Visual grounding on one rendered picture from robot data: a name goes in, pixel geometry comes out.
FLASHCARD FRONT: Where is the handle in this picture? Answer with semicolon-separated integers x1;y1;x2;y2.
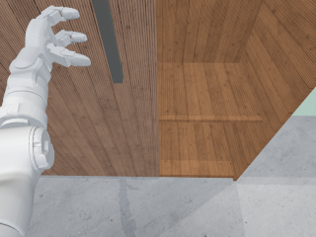
92;0;123;84

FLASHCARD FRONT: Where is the left robot upper arm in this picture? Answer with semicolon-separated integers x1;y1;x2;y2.
0;125;55;237

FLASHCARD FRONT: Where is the wardrobe door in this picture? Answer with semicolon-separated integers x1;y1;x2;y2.
0;0;160;178

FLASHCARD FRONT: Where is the robot left hand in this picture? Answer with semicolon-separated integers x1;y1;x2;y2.
25;5;91;67

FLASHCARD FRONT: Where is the left robot forearm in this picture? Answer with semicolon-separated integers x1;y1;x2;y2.
0;46;52;129

